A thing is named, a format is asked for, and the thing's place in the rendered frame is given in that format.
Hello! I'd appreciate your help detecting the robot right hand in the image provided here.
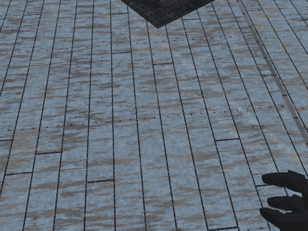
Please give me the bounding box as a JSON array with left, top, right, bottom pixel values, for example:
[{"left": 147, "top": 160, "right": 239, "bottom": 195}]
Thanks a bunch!
[{"left": 259, "top": 170, "right": 308, "bottom": 231}]

